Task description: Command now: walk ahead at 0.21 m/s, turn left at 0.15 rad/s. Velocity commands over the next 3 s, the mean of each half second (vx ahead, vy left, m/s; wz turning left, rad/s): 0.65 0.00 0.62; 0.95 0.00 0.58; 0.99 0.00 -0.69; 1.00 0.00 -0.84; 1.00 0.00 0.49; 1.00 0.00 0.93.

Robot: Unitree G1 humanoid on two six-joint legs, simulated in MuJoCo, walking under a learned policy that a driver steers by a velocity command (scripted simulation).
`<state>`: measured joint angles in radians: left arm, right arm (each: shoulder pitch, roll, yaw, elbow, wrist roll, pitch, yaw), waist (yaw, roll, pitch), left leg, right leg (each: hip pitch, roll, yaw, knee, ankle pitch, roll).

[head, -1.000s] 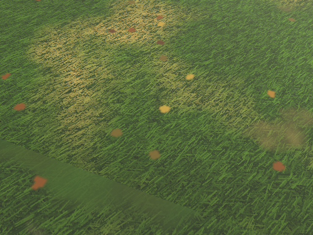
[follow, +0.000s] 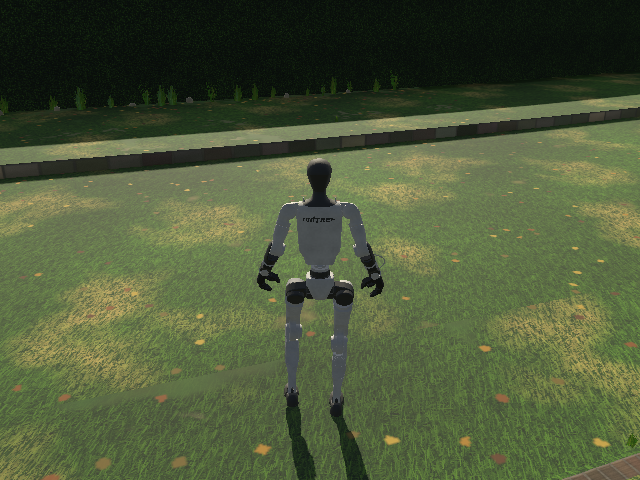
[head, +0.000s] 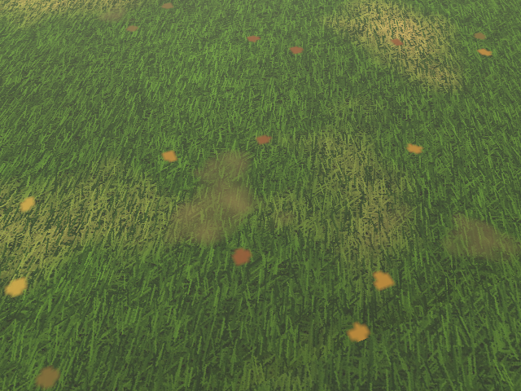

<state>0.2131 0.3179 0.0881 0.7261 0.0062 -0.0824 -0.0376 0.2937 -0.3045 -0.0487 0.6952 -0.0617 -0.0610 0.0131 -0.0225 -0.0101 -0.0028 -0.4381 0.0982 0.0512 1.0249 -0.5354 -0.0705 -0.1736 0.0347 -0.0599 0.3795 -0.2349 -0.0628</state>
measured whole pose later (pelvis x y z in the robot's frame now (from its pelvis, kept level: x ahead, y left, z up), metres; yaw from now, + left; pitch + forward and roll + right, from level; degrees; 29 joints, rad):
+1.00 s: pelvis +0.55 +0.31 -0.09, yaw +39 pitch +2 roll +1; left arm 0.06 0.32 0.07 0.72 0.03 -0.05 -0.05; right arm 0.52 -0.34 -0.06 0.91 -0.06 -0.10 -0.04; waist -0.09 -0.03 -0.04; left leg 0.18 -0.15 -0.17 0.62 -0.69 0.15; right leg -0.61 -0.03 -0.06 0.52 0.32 -0.07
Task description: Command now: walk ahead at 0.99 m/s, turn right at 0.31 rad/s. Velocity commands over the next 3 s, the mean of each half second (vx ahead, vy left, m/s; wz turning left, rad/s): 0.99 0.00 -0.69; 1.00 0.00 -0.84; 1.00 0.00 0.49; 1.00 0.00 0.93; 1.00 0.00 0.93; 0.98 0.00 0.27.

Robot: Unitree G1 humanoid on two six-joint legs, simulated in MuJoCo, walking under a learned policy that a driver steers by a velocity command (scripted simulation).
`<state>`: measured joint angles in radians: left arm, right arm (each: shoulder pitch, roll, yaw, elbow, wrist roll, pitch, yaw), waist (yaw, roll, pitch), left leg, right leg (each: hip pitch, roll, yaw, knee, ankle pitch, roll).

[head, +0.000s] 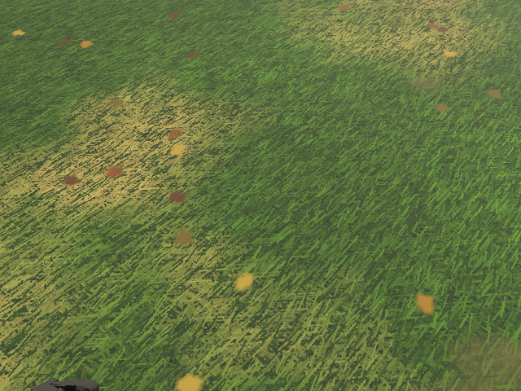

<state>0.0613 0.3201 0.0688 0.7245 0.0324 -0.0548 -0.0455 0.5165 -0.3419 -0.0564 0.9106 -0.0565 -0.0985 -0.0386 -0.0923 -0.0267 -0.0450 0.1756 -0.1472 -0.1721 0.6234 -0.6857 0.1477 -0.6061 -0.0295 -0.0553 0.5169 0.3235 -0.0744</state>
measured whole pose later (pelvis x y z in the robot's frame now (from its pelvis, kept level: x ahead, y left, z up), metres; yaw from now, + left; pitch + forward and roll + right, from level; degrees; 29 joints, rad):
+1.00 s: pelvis +0.88 -0.36 -0.12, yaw -50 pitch -1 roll -1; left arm 0.26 0.31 0.05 0.84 0.03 -0.01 0.00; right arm 0.23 -0.22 0.00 0.79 -0.04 -0.09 0.00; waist -0.02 -0.01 0.07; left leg -0.43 0.11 -0.05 1.42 -0.31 0.00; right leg -0.30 0.19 -0.09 0.61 -0.27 -0.20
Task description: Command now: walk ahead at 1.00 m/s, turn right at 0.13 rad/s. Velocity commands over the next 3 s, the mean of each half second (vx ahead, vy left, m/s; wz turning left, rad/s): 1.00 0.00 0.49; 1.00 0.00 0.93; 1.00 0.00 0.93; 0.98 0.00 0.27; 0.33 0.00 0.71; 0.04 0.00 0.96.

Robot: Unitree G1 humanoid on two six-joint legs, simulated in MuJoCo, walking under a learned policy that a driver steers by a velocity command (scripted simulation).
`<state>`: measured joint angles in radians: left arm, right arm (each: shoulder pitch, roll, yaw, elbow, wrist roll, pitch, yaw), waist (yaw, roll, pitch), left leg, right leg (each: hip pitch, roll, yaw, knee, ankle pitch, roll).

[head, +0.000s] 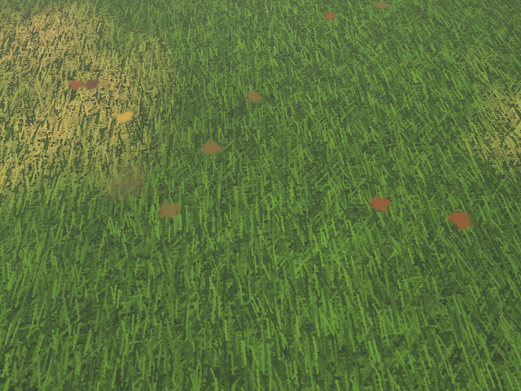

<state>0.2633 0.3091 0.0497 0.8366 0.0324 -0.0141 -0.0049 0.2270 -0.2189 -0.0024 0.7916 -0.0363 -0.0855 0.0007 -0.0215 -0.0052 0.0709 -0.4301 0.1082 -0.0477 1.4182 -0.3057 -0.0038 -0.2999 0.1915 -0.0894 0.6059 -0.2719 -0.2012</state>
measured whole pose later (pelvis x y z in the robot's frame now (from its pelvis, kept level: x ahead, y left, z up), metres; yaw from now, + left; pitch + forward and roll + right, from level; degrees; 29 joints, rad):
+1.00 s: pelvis +0.92 +0.21 +0.02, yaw +46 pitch +2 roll -3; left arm 0.49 0.34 0.06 0.88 0.03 -0.10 0.00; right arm 0.03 -0.37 -0.05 0.62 -0.03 0.01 0.07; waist 0.06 0.06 0.00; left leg -0.79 0.06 0.03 1.16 -0.13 0.09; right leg 0.02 0.00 -0.20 0.30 -0.34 0.03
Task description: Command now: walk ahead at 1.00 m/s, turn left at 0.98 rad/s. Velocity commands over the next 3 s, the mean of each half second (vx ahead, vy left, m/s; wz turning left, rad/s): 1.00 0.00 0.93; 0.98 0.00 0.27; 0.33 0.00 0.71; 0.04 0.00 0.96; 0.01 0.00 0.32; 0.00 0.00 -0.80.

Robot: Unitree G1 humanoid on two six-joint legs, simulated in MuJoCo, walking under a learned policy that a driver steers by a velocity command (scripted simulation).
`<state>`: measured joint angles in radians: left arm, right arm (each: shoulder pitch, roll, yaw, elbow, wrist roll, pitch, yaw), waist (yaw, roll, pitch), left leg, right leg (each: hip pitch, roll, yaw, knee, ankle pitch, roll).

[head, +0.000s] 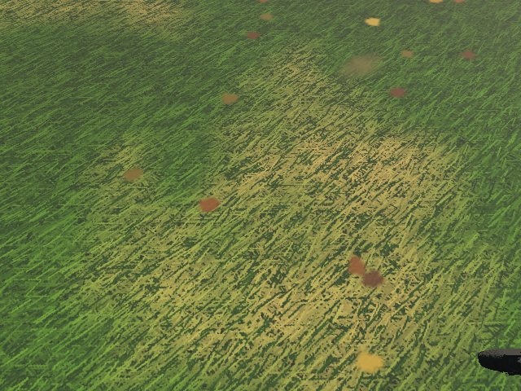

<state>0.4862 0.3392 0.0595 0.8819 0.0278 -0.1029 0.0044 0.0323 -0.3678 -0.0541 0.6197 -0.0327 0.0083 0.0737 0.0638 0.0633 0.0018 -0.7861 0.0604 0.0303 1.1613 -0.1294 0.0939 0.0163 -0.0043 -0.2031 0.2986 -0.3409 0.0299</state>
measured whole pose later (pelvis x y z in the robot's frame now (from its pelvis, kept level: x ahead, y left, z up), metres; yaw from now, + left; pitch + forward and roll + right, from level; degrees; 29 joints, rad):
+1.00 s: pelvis +0.89 +0.23 -0.02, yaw +35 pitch +3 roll -1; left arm 0.56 0.26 0.03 0.95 0.01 -0.10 -0.01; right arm -0.07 -0.26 0.03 0.62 -0.05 -0.07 0.06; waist 0.09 0.00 0.03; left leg -0.64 -0.02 0.07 0.55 -0.01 0.14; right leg 0.27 0.01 -0.09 0.13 -0.40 0.00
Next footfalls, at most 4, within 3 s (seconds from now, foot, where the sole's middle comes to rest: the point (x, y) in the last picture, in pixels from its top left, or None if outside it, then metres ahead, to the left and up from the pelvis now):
0.18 left None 0.34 0.05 -0.77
0.58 right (287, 286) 0.78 0.02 -0.77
1.02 left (165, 209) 1.04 0.42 -0.77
1.44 right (157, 148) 1.32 0.51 -0.77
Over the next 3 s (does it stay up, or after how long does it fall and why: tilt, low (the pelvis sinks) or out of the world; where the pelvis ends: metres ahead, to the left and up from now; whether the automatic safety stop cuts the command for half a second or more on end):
stays up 1.13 0.47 0.01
